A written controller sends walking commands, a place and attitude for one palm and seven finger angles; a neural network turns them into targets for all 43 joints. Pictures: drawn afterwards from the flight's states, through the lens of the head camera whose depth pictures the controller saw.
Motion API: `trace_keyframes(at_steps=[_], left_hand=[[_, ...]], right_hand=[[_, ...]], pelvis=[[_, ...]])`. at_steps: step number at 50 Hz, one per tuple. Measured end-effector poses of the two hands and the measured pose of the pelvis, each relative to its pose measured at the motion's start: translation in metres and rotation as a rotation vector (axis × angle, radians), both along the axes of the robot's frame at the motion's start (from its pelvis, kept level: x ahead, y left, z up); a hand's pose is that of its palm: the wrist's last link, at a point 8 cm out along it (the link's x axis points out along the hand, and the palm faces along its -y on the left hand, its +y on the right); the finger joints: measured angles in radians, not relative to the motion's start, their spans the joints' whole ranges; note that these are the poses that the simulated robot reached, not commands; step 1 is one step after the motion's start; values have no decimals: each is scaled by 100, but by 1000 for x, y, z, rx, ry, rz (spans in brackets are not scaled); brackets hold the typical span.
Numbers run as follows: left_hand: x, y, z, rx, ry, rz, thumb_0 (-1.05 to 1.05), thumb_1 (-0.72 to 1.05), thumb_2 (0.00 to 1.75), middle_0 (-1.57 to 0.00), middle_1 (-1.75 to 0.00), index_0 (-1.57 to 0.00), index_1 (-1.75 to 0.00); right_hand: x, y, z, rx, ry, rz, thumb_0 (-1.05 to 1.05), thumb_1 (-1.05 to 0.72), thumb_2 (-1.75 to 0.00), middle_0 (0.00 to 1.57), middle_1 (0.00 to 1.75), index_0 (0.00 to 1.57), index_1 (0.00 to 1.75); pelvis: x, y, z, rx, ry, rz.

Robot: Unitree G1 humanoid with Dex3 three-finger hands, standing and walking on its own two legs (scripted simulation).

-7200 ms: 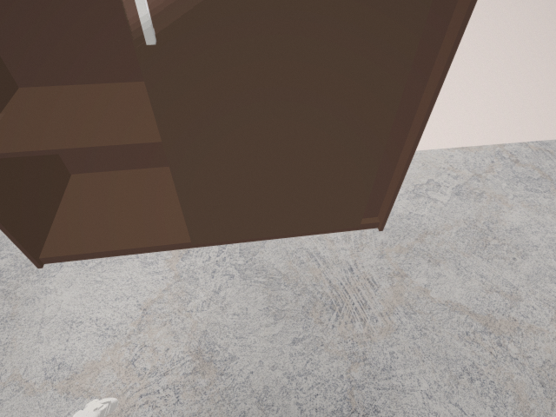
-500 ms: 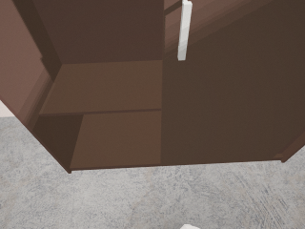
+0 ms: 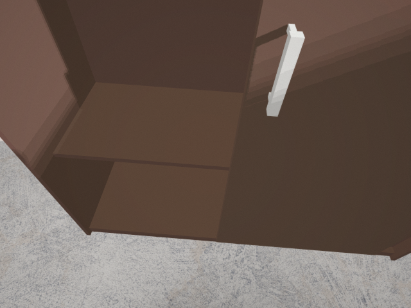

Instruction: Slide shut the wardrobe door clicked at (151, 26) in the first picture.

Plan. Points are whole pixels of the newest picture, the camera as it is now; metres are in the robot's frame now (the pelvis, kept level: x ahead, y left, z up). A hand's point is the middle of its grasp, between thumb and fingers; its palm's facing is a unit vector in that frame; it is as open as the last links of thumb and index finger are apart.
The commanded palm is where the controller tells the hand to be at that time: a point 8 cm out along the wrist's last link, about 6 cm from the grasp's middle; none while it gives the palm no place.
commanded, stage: come to a stop and stand still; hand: right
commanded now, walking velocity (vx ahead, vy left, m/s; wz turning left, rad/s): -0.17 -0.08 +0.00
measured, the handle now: (281, 72) +0.47 -0.09 +0.23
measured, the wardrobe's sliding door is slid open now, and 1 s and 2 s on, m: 0.62 0.62 0.62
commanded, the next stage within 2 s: look again from close up in 1.18 s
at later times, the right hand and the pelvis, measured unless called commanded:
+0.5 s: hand out of the picture -0.01 -0.21 -0.17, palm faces +0.08 +0.98 -0.17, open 7.4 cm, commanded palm none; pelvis -0.03 -0.03 +0.01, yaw -1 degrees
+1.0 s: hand out of the picture -0.04 -0.15 -0.16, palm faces +0.06 +0.98 -0.18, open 7.3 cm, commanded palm none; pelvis -0.02 +0.01 +0.01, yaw +0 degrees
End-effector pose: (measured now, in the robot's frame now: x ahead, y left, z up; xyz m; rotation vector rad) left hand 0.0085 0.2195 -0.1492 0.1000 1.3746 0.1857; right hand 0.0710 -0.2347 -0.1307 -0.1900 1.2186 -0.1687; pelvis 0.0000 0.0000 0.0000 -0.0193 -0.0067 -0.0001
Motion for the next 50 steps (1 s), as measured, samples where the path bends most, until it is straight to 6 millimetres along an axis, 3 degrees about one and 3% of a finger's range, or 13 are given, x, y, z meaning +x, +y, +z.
trace_keyframes(at_steps=[9, 17, 24, 33, 38, 45, 50], left_hand=[[-2, 14, 0, 3, 37, 0, 0, 91, 90, -20, -30, -20, -30], [7, 0, 11, 45, -55, -62, 0, 91, 90, -20, -30, -20, -30], [-9, -25, 26, 62, -56, -81, 0, 92, 90, -20, -30, -20, -30], [-34, -25, 14, 32, 24, -24, 0, 92, 90, -20, -30, -21, -30], [-46, -19, 8, 4, 68, -13, 0, 91, 90, -20, -30, -21, -30], [-52, -13, 6, -28, 84, -29, 0, 91, 90, -20, -30, -20, -30], [-53, -10, 6, -39, 78, -33, 0, 90, 90, -20, -30, -20, -30]], right_hand=[[-14, 11, 5, -6, 27, -8, 0, -91, -90, 20, 30, 20, 30], [-48, -15, -8, 26, 37, -48, 0, -91, -90, 20, 30, 20, 30], [-86, -29, -13, 69, 116, -75, 1, -91, -90, 20, 30, 20, 30], [-126, -16, -8, 58, 278, -72, 1, -91, -90, 19, 30, 20, 30], [-131, 1, -3, 54, 285, -78, 1, -91, -90, 19, 30, 20, 30], [-117, 27, -3, 70, 226, -72, 1, -91, -90, 20, 30, 20, 30], [-116, 33, -3, 62, 214, -74, 2, -93, -90, 20, 30, 20, 30]], pelvis=[[-11, 4, 4, 3, 8, -12], [-28, -17, 1, 29, 7, -13], [-28, -32, 10, 17, -11, -13], [-23, -24, 9, 1, 8, 10], [-23, -14, 10, 14, 5, 5], [-24, 0, 11, 13, -4, -4], [-24, 8, 11, 14, -7, -8]])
